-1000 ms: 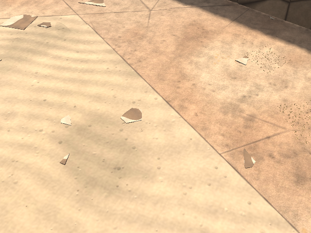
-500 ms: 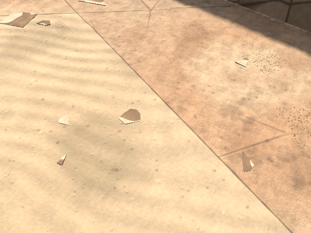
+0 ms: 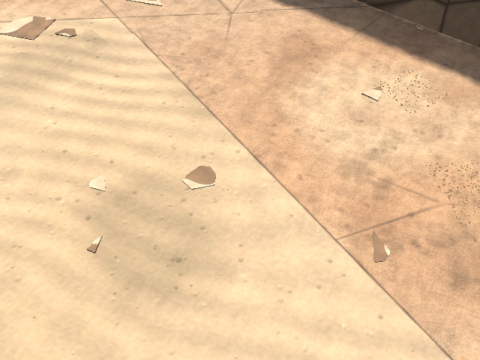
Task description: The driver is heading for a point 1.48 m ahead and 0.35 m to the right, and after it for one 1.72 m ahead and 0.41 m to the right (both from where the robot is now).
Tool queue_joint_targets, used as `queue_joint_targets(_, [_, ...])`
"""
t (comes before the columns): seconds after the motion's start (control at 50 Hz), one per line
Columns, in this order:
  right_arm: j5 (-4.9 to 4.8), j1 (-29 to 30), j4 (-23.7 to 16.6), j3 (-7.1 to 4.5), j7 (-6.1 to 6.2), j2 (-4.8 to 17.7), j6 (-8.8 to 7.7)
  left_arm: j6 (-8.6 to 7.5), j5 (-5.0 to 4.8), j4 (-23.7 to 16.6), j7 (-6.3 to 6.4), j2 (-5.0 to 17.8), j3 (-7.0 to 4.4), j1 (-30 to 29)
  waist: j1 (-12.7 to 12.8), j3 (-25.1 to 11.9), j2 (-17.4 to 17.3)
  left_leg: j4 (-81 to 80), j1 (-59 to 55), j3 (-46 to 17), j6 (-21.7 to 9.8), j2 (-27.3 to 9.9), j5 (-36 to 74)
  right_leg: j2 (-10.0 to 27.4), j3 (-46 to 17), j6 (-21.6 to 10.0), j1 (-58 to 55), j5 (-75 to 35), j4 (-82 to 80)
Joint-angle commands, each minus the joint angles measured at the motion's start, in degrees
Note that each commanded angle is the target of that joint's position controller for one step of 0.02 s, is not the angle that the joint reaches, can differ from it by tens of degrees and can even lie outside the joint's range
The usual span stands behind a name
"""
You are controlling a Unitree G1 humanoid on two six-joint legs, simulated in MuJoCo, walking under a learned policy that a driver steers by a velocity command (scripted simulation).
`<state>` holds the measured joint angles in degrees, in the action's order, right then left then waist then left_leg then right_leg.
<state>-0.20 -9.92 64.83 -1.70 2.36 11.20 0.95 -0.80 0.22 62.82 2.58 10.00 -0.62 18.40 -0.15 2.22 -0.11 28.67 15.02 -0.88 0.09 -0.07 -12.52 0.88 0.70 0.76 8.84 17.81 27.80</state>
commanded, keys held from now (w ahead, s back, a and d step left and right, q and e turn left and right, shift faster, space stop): no key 0.92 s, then w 0.08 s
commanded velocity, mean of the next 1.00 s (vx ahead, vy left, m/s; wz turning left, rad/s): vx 0.01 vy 0.00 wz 0.00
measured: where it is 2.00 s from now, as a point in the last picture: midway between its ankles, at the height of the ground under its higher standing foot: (245, 346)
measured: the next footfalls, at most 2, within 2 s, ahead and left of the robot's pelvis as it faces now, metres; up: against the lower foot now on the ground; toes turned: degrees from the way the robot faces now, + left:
right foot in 1.64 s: +0.47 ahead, -0.12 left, +0.00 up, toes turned -3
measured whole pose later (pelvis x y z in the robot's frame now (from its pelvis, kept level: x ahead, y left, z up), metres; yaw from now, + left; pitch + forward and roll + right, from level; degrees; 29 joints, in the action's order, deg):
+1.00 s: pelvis +0.01 +0.00 +0.00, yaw +0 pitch -1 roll +0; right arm -0.8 -14.1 64.4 -1.5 2.7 10.1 0.5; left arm -0.9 -0.5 62.7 2.8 8.6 -1.0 22.0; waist 0.0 1.2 0.1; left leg 31.9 16.0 -0.9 -0.4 -0.1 -17.1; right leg 0.7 0.5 -0.2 9.4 20.6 30.1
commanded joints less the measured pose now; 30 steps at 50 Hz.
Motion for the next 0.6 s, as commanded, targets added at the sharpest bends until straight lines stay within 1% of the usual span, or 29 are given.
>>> queue_joint_targets(0.02, [-0.01,-1.2,-1.4,-0.72,0.18,5.6,-0.38,-0.27,-0.03,-0.5,0.15,4.9,-0.76,4.6,0.0,0.9,0.2,-4.3,-4.0,-1.2,-1.9,-1.3,5.6,0.5,-0.4,-0.8,6.5,-4.1,-6.2])
queue_joint_targets(0.6, [-0.17,-4.4,-1.5,-0.38,0.38,4.5,-0.57,-0.36,-0.22,-0.3,0.15,3.6,-0.79,7.4,0.1,1.3,0.3,-3.6,-4.0,-0.9,-1.8,-1.2,7.5,0.4,-0.4,-1.0,6.5,-5.8,-5.9])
